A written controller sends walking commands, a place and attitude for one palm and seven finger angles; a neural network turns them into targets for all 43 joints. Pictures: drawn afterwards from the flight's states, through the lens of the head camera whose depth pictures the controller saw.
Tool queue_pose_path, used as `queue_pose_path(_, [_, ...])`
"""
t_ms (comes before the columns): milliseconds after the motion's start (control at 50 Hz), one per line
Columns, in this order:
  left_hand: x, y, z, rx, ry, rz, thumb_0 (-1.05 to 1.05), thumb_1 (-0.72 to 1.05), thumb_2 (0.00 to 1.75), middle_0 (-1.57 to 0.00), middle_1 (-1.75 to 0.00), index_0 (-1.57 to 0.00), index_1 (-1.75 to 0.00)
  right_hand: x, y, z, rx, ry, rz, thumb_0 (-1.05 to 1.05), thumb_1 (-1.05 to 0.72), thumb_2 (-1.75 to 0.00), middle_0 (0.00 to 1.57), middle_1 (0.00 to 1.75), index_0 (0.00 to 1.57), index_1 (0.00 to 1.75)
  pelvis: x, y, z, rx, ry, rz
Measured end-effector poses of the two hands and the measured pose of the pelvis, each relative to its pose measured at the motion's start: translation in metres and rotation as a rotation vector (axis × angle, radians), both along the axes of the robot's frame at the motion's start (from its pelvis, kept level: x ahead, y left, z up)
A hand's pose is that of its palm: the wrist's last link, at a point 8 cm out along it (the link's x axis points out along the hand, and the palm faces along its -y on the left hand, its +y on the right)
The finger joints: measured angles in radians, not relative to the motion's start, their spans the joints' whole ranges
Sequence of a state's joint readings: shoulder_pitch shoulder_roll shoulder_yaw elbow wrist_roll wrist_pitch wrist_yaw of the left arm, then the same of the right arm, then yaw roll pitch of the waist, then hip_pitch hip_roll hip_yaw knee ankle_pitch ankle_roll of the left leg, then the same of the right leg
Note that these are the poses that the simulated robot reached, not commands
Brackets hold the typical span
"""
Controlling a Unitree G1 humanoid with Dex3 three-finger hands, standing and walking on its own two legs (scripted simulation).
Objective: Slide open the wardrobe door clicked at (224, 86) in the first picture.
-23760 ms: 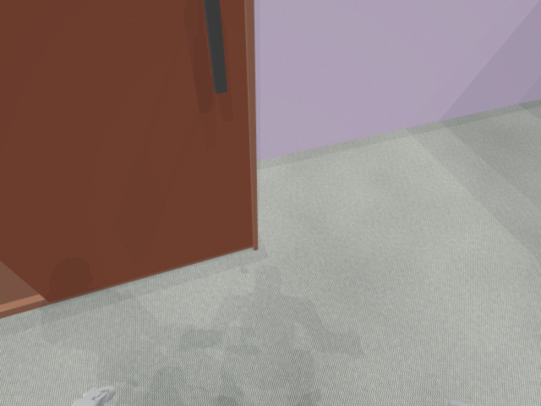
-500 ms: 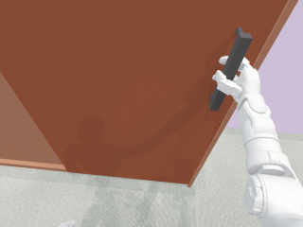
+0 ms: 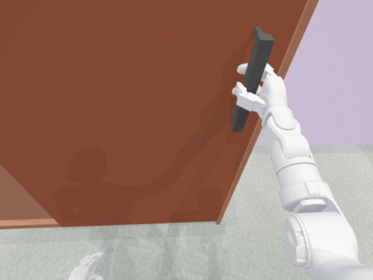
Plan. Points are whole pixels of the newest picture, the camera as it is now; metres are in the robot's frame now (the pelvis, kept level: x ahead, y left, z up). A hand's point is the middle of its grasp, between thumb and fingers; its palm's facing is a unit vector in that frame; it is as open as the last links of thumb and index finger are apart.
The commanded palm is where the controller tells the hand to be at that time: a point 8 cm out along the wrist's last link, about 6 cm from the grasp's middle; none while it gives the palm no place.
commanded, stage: tug the door sideways, standing still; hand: right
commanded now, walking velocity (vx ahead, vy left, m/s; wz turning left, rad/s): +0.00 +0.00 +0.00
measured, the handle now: (246, 84) +0.50 -0.09 +0.18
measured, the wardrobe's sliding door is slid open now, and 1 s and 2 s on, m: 0.00 0.00 0.12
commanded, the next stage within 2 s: step sideways, sliding the door along in 0.54 s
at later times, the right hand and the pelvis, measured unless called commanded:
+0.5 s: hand (240, 97) +0.45 -0.07 +0.19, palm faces -0.05 +1.00 -0.05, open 6.2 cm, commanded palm +0.42 -0.07 +0.18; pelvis -0.01 -0.01 +0.00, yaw -1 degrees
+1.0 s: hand (237, 97) +0.45 -0.07 +0.18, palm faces +0.07 +0.99 -0.11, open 6.4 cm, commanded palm +0.43 -0.06 +0.19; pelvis -0.02 +0.04 -0.02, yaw +4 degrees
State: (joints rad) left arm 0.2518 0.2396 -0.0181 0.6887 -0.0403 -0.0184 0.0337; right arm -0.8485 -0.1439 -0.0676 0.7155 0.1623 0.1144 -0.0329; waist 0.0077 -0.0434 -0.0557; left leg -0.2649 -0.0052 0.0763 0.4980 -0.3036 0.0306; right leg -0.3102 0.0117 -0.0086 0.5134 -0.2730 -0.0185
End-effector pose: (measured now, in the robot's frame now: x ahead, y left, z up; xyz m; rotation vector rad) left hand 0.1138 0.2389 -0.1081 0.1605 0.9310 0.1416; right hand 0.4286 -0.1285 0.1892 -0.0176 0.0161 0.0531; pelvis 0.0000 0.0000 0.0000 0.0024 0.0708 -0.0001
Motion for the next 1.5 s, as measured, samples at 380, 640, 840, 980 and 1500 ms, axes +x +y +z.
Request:
queue_pose_path(380, [-0.034, -0.008, -0.014, -0.011, 0.089, -0.031, 0.01, 0.91, 0.89, -0.20, -0.30, -0.20, -0.30, -0.002, 0.003, 0.000, -0.034, -0.016, -0.006, -0.02, -0.72, -0.80, 0.30, 1.40, 0.23, 1.40, -0.005, -0.004, -0.003, 0.001, 0.000, -0.019])
queue_pose_path(640, [-0.018, -0.009, -0.009, -0.004, 0.036, -0.051, 0.01, 0.91, 0.89, -0.20, -0.30, -0.20, -0.30, -0.002, 0.002, 0.000, -0.031, -0.016, 0.000, -0.01, -0.72, -0.79, 0.31, 1.40, 0.24, 1.40, -0.005, -0.005, -0.003, 0.002, 0.004, -0.021])
queue_pose_path(840, [-0.016, -0.002, -0.015, -0.002, -0.017, 0.061, 0.01, 0.91, 0.89, -0.20, -0.30, -0.20, -0.30, 0.001, 0.002, -0.005, -0.084, -0.112, -0.016, -0.05, -0.68, -0.82, 0.40, 1.40, 0.23, 1.40, -0.015, 0.001, -0.008, -0.003, -0.046, 0.051])
queue_pose_path(980, [-0.031, 0.018, -0.030, -0.045, 0.055, 0.042, 0.01, 0.91, 0.89, -0.20, -0.30, -0.20, -0.30, -0.001, 0.008, -0.006, -0.092, -0.125, -0.098, -0.05, -0.70, -0.84, 0.41, 1.40, 0.19, 1.40, -0.019, 0.035, -0.013, 0.011, -0.090, 0.067])
queue_pose_path(1500, [0.119, 0.116, -0.015, -0.094, -0.090, -0.214, 0.01, 0.91, 0.89, -0.20, -0.30, -0.20, -0.30, -0.005, 0.033, -0.013, -0.103, -0.240, -0.365, -0.04, -0.66, -0.85, 0.44, 1.40, 0.16, 1.32, 0.031, 0.179, -0.016, 0.040, -0.132, 0.016])
